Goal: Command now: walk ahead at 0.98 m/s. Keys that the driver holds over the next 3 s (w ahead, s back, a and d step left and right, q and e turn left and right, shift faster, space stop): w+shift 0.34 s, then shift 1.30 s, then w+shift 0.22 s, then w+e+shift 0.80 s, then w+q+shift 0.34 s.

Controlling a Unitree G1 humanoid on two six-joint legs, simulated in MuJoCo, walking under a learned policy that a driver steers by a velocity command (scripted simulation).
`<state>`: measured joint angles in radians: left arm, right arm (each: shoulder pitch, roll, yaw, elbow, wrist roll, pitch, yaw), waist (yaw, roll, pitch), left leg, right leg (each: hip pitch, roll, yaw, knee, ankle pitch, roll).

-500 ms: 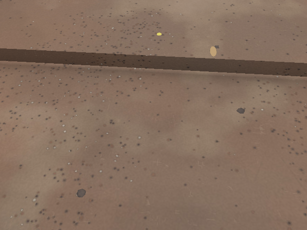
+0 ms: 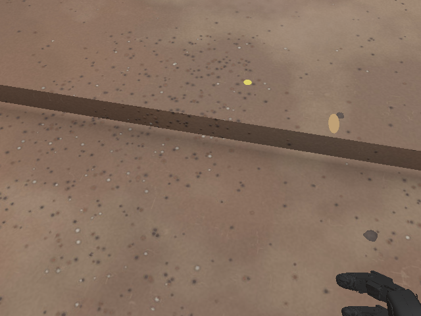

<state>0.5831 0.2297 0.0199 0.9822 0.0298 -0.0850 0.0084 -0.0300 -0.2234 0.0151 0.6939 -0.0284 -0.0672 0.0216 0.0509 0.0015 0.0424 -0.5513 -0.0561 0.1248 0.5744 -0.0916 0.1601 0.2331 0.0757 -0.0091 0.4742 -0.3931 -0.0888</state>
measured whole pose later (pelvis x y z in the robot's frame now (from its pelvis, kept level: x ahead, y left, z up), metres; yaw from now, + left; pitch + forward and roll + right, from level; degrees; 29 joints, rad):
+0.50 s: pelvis +0.47 -0.03 +0.01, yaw +1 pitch +2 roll +0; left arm 0.00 0.24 -0.01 0.76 0.05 -0.11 -0.03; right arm 0.45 -0.24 -0.02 0.99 0.02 -0.10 -0.02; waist -0.06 0.00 0.10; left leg -0.05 -0.07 -0.03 1.03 -0.48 0.05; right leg -0.55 0.02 -0.11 0.57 -0.07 -0.10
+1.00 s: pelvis +0.67 +0.01 +0.03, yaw +0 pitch -1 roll -1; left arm 0.26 0.20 0.01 1.03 0.01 -0.01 0.02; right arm 0.19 -0.17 0.02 0.97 -0.02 -0.04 -0.03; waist 0.02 -0.01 0.05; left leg -0.35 -0.02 0.04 0.49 -0.13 0.06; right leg -0.21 0.03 -0.03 0.64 -0.48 -0.04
